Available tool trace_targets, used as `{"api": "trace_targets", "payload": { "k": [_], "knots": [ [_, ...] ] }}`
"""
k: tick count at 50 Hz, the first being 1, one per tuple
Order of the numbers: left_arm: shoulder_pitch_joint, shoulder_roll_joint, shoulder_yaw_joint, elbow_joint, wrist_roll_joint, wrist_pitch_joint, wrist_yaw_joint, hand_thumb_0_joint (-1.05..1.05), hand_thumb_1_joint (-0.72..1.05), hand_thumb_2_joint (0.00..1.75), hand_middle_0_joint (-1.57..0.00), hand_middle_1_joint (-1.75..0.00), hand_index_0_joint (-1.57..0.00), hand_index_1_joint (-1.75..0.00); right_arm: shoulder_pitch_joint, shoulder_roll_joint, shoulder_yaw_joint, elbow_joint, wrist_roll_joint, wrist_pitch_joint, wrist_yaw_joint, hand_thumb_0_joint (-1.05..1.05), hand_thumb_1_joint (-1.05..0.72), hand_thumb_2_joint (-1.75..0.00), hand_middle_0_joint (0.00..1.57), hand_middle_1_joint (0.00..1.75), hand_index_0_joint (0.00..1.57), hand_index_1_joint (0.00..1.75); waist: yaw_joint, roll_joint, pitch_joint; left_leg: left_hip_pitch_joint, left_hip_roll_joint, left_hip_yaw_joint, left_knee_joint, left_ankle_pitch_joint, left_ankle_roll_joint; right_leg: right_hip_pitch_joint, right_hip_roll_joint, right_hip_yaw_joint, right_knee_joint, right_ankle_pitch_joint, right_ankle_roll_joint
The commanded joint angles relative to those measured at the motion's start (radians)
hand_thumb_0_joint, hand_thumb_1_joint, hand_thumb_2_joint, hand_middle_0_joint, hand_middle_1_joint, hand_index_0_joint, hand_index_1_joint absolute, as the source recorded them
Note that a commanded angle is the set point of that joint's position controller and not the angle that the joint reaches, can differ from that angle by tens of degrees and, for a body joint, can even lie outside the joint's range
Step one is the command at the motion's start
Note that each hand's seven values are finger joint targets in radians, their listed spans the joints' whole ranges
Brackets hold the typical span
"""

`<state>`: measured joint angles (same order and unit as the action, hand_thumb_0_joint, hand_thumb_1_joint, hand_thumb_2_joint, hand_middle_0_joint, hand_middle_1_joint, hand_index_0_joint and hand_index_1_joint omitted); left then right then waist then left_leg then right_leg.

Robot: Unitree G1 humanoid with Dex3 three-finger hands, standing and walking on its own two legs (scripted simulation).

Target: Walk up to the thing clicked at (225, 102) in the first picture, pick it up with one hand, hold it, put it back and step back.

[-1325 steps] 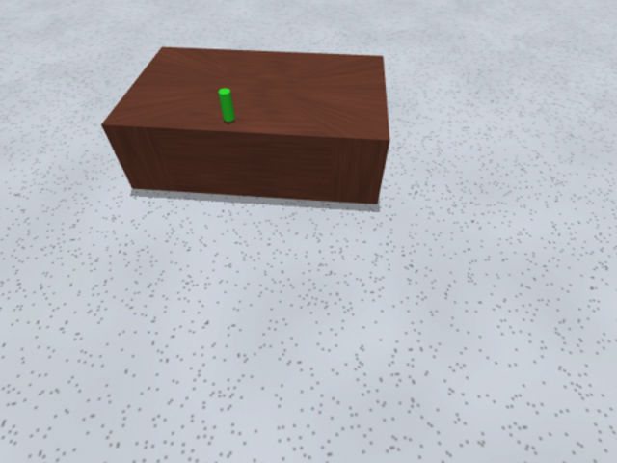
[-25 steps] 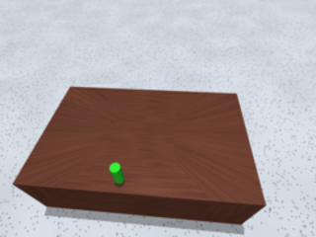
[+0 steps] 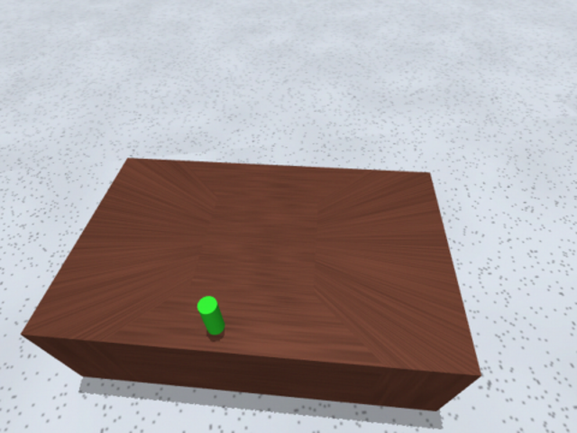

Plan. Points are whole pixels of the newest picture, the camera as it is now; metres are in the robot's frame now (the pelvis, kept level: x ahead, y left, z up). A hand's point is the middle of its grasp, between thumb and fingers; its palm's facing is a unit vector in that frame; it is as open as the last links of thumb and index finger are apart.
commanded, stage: stand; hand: left
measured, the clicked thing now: (211, 316) +0.45 +0.22 -0.36
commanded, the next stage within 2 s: step back in 1.88 s
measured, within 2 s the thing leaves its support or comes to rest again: neither
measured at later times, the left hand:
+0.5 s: hand out of the picture +0.06 +0.25 -0.16, palm faces -0.02 -0.94 -0.35, open 7.3 cm
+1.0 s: hand out of the picture +0.08 +0.25 -0.16, palm faces -0.03 -0.94 -0.35, open 7.3 cm
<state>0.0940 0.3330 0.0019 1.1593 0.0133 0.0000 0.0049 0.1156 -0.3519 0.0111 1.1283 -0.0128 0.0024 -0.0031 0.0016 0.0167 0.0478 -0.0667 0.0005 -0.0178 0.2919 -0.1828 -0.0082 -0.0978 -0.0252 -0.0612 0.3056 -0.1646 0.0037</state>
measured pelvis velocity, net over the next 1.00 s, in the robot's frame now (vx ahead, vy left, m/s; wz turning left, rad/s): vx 0.00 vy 0.00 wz -0.01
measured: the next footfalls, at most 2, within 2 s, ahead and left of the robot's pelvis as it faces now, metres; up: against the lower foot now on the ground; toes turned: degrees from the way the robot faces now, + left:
none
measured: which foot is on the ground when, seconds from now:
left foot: down 0.00-1.00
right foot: down 0.00-1.00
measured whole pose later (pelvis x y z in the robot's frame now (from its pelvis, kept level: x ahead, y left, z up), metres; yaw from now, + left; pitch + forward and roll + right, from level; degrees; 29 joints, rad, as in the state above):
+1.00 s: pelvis +0.00 +0.00 +0.00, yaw -1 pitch -2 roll +0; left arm 0.10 0.34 0.00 1.14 0.01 -0.01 0.00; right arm 0.12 -0.35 0.01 1.12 -0.01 0.00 0.00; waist 0.00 0.01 0.05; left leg -0.07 0.01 -0.01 0.30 -0.19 -0.02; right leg -0.10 -0.01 -0.05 0.31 -0.16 0.00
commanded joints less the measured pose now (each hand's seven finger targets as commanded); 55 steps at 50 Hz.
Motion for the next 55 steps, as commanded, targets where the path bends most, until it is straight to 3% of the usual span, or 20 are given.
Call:
{"api": "trace_targets", "payload": {
  "k": [1,23,34,46,55],
  "knots": [
    [-0.042,0.218,0.04,-0.059,0.001,-0.025,0.013,0.0,0.9,0.9,-0.2,-0.3,-0.2,-0.3,-0.037,-0.203,-0.04,-0.06,-0.004,-0.025,-0.017,0.0,-0.9,-0.9,0.2,0.3,0.2,0.3,0.004,-0.002,-0.077,-0.05,0.125,-0.081,-0.05,0.148,0.017,0.06,-0.125,0.105,-0.03,0.146,-0.021],
    [-0.025,0.228,0.043,-0.061,-0.001,-0.03,0.007,0.0,0.9,0.9,-0.2,-0.3,-0.2,-0.3,-0.014,-0.193,-0.039,-0.06,-0.005,-0.024,-0.009,0.0,-0.9,-0.9,0.2,0.3,0.2,0.3,0.0,-0.017,-0.035,-0.066,0.12,-0.083,-0.055,0.041,0.016,0.009,-0.115,0.12,-0.054,0.035,-0.022],
    [-0.026,0.222,0.04,-0.072,-0.002,-0.033,0.009,0.0,0.9,0.9,-0.2,-0.3,-0.2,-0.3,-0.015,-0.203,-0.042,-0.061,-0.004,-0.025,-0.011,0.0,-0.9,-0.9,0.2,0.3,0.2,0.3,-0.002,-0.012,-0.067,-0.051,0.125,-0.076,-0.033,0.103,0.019,0.032,-0.121,0.124,-0.043,0.137,-0.023],
    [-0.016,0.223,0.038,-0.071,-0.003,-0.03,0.005,0.0,0.9,0.9,-0.2,-0.3,-0.2,-0.3,-0.021,-0.206,-0.039,-0.057,-0.002,-0.029,-0.012,0.0,-0.9,-0.9,0.2,0.3,0.2,0.3,0.003,-0.008,-0.059,-0.039,0.132,-0.078,-0.045,0.108,0.016,0.024,-0.117,0.119,-0.04,0.119,-0.023],
    [-0.02,0.223,0.038,-0.075,-0.004,-0.034,0.008,0.0,0.9,0.9,-0.2,-0.3,-0.2,-0.3,-0.03,-0.207,-0.043,-0.062,-0.001,-0.029,-0.011,0.0,-0.9,-0.9,0.2,0.3,0.2,0.3,0.002,-0.008,-0.075,-0.02,0.135,-0.073,-0.034,0.142,0.02,0.034,-0.12,0.121,-0.036,0.168,-0.024]
  ]
}}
